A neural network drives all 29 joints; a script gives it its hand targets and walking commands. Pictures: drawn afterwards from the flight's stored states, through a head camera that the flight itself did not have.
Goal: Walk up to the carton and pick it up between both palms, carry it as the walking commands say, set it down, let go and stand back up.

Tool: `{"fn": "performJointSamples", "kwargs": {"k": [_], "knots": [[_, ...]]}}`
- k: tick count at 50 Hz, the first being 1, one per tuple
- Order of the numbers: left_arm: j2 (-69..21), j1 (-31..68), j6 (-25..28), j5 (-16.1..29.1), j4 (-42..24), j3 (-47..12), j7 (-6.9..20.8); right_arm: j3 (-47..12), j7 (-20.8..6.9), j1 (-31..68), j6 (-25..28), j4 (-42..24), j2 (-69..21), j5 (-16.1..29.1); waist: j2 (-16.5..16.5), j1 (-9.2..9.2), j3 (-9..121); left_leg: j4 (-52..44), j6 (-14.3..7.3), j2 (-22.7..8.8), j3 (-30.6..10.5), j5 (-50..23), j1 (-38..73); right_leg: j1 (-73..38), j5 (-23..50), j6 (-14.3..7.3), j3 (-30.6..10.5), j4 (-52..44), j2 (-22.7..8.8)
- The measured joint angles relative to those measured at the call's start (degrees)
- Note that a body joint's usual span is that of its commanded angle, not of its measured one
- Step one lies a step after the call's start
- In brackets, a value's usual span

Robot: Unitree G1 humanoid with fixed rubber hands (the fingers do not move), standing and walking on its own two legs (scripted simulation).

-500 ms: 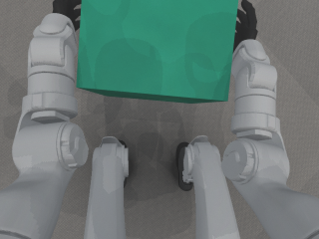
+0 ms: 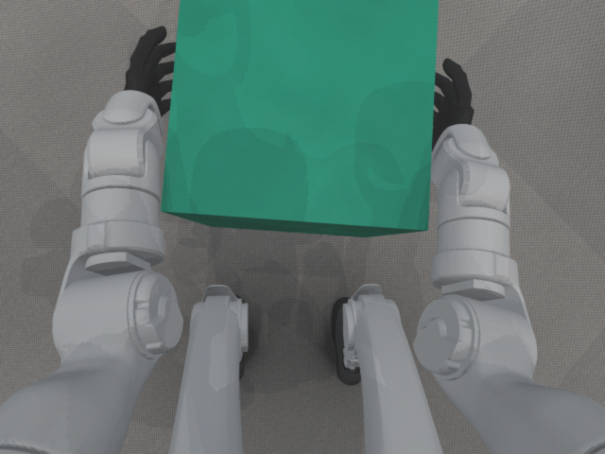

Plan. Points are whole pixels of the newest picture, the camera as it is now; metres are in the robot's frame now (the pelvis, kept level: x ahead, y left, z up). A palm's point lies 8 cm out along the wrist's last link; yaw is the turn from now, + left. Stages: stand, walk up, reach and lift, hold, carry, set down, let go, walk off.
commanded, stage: reach and lift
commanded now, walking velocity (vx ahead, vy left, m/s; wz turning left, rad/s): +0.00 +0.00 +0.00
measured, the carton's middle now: (299, 123) +0.51 +0.01 -0.13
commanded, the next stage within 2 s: none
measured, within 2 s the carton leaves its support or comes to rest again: neither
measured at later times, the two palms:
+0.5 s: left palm (122, 92) +0.48 +0.19 +0.01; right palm (490, 129) +0.46 -0.17 +0.02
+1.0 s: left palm (87, 78) +0.46 +0.18 +0.08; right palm (556, 124) +0.43 -0.17 +0.09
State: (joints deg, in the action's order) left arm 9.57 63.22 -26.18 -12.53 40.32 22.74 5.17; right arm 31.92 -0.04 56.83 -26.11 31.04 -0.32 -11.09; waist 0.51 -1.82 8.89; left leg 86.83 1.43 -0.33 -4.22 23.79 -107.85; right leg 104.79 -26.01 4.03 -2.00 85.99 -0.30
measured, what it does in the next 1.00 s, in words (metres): rises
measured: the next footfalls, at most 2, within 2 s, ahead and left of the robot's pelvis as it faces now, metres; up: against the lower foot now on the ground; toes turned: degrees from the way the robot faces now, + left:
none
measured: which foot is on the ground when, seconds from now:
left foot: down 0.00-1.00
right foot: down 0.00-1.00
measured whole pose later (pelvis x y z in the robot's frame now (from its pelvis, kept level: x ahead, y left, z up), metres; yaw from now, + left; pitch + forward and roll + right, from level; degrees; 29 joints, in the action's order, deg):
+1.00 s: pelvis +0.03 +0.00 +0.13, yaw +2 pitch +33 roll -2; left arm 1.6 44.5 -27.1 -17.0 30.6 23.9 8.3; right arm 31.5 -4.5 38.6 -27.1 22.2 -6.8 -16.0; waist 0.9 -2.7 8.4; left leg 57.9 1.1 -0.7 -3.5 16.8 -74.2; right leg 71.4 -18.5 3.2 -1.5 56.8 -1.0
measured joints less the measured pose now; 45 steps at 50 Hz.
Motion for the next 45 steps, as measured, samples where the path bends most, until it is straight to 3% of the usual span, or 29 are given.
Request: {"fn": "performJointSamples", "kwargs": {"k": [45], "knots": [[-7.3, -17.0, -0.9, -3.9, -8.6, 0.9, 2.5, -0.4, -3.9, -16.4, -0.8, -7.6, -5.6, -4.2, 0.3, -0.84, 0.4, -25.1, -0.3, -0.4, 0.7, -5.9, 29.3, -29.0, 6.5, -0.7, 0.3, -25.5, -0.6]]}}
